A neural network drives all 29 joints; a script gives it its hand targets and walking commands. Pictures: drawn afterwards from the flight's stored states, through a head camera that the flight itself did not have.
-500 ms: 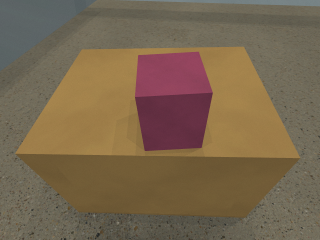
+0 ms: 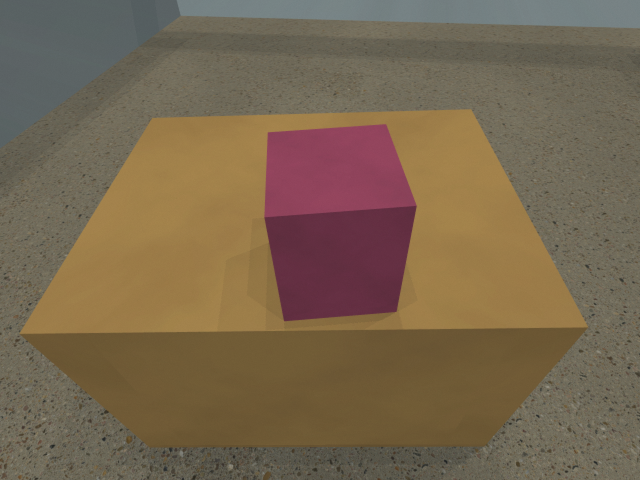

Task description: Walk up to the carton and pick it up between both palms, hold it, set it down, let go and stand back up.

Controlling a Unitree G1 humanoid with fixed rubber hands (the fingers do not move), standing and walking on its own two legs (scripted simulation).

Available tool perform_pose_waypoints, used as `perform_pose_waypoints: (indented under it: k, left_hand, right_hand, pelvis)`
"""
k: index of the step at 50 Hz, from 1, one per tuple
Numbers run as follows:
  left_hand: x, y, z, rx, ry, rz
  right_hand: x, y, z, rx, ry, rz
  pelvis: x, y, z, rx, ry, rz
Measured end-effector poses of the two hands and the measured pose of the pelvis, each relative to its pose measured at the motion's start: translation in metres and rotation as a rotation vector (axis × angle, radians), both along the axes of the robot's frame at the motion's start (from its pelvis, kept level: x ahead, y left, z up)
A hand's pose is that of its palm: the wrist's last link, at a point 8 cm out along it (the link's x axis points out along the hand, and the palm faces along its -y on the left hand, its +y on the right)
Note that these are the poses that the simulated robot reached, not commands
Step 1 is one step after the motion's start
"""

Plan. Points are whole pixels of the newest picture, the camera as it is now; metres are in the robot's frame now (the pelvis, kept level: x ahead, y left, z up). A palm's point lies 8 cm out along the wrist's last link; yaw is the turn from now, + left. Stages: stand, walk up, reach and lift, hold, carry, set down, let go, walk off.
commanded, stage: walk up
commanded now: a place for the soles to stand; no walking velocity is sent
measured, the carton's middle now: (334, 224) +0.53 +0.02 +0.01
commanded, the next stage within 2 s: none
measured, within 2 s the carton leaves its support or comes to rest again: neither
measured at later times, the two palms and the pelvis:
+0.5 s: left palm out of the picture +0.08 +0.22 -0.12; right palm out of the picture +0.04 -0.31 -0.14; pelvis -0.02 -0.04 -0.01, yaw +0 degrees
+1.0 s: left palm out of the picture +0.03 +0.20 -0.13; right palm out of the picture +0.04 -0.29 -0.13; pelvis -0.01 -0.05 +0.00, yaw +4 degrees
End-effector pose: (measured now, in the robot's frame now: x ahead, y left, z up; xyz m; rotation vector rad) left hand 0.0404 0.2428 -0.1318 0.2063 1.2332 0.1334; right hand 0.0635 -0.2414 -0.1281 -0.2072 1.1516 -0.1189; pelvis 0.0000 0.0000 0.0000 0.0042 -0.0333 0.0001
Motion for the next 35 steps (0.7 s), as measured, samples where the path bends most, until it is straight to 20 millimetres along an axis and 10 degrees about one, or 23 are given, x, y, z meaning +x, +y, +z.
perform_pose_waypoints:
  k: [24, 35]
  left_hand:
    - [0.044, -0.023, 0.007, 0.054, -0.075, -0.063]
    - [0.042, -0.039, -0.001, 0.014, -0.089, -0.048]
  right_hand:
    - [-0.020, -0.067, -0.009, -0.080, 0.049, -0.044]
    - [-0.040, -0.051, -0.003, -0.057, 0.059, -0.013]
  pelvis:
    - [-0.015, -0.036, -0.009, 0.016, -0.013, -0.007]
    - [-0.022, -0.045, -0.007, 0.012, -0.005, 0.019]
